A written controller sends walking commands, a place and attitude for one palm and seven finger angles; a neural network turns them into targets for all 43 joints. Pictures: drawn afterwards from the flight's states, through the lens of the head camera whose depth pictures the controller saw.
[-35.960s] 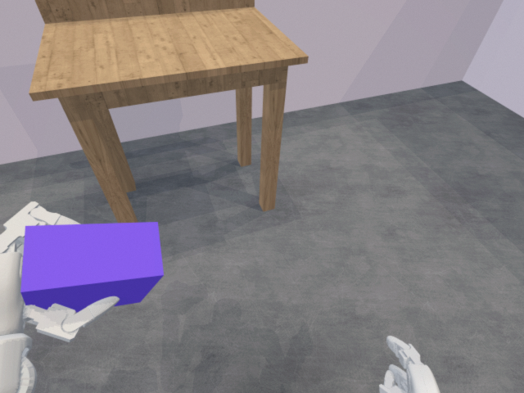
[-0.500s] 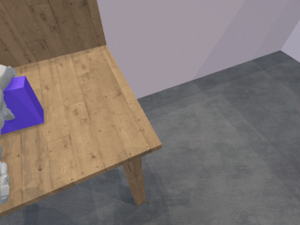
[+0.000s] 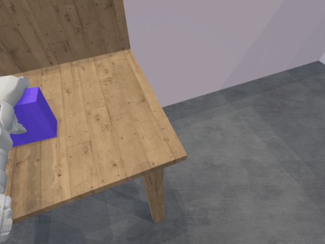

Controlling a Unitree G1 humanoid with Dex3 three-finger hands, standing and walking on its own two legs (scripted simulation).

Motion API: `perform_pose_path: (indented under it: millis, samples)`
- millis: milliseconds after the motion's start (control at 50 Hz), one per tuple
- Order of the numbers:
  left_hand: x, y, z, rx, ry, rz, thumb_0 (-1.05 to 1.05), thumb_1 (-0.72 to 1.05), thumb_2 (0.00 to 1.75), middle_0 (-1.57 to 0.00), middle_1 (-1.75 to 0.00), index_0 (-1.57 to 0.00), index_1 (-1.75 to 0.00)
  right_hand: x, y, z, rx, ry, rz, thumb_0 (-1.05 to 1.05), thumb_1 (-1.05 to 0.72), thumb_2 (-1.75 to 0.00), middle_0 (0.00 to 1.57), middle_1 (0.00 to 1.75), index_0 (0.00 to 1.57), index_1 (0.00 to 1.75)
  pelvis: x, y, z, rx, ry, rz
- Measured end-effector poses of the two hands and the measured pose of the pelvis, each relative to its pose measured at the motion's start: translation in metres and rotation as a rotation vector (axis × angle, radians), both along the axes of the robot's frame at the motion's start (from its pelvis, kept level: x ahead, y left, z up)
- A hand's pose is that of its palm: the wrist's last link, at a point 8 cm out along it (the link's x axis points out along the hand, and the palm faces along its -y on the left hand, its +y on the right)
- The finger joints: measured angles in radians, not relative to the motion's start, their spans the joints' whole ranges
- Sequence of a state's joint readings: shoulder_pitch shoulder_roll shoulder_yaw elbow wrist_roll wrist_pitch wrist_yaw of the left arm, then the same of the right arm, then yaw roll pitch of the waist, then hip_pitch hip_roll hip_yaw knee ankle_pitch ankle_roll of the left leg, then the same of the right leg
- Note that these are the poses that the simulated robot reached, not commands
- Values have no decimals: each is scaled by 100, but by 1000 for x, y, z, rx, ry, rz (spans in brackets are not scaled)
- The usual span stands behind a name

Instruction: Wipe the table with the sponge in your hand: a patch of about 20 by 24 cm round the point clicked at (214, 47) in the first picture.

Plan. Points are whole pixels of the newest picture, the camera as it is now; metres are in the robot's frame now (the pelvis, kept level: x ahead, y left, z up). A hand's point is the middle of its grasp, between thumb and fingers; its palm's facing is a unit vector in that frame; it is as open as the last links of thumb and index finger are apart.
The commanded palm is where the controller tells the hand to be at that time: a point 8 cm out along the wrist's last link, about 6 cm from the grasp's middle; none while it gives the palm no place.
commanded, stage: wipe back along the first lane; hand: left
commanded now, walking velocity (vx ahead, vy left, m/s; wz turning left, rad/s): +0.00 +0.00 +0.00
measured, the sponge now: (22, 124) +0.37 +0.39 +0.08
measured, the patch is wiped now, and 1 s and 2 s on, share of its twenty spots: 0.90 1.00 1.00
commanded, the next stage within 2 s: lift the sponge slowly off the table in 1.36 s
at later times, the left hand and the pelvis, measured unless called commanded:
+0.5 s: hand (15, 121) +0.34 +0.37 +0.13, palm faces -0.01 +0.01 -1.00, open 10.4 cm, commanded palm +0.30 +0.35 +0.15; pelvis +0.00 +0.00 +0.00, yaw +0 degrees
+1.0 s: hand (15, 139) +0.29 +0.34 +0.13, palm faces +0.03 +0.01 -1.00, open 10.4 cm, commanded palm +0.25 +0.33 +0.15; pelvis +0.01 -0.01 +0.00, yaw +1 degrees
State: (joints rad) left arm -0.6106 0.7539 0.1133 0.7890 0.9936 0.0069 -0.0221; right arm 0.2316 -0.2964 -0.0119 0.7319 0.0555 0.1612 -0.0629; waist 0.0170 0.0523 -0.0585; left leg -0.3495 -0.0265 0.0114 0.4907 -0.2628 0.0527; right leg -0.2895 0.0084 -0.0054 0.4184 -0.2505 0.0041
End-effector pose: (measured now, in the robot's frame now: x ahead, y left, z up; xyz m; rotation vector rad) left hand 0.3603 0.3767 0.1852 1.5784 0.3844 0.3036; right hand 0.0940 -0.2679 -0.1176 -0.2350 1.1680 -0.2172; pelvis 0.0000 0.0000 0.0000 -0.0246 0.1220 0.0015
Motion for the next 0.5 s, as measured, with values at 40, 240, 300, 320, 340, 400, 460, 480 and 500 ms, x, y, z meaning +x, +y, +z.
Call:
perform_pose_path:
  millis: [40,240,300,320,340,400,460,480,500]
  samples:
    - [-4,-2,0,0,-5,2,0,-53,105,-68,-132,-70,-133,0,2,0,5,-6,7,1,-90,-90,20,30,21,30,-2,0,0,1,-8,2]
    - [-14,-9,-3,1,9,13,0,-52,105,-67,-132,-70,-134,13,9,4,8,-62,46,1,-90,-90,20,30,21,30,-8,-1,1,4,-32,7]
    - [-17,-12,-3,7,6,7,0,-52,105,-67,-132,-69,-134,18,9,6,9,-76,54,1,-90,-90,20,30,21,30,-8,-2,2,5,-34,6]
    - [-18,-13,-3,7,3,6,0,-52,105,-67,-132,-69,-134,19,8,6,9,-80,55,1,-90,-90,20,30,21,30,-8,-2,2,5,-35,6]
    - [-20,-14,-4,5,-1,6,0,-52,105,-67,-133,-69,-134,21,8,6,10,-84,57,1,-90,-90,20,30,21,30,-8,-2,2,5,-36,5]
    - [-26,-15,-5,-5,-17,9,0,-52,105,-67,-133,-69,-134,26,7,7,12,-94,61,1,-90,-90,20,30,21,30,-6,-3,2,6,-39,3]
    - [-33,-18,-6,-9,-38,15,0,-52,105,-67,-133,-69,-135,32,6,8,16,-104,69,1,-90,-90,20,30,21,30,-4,-4,2,7,-44,4]
    - [-35,-19,-6,-10,-44,17,0,-52,105,-67,-133,-69,-135,35,6,8,18,-109,73,1,-90,-90,20,30,21,30,-3,-4,2,7,-46,5]
    - [-37,-19,-6,-12,-49,22,0,-52,105,-66,-133,-69,-135,37,6,8,19,-114,77,1,-90,-90,20,30,21,30,-3,-4,2,7,-48,5]
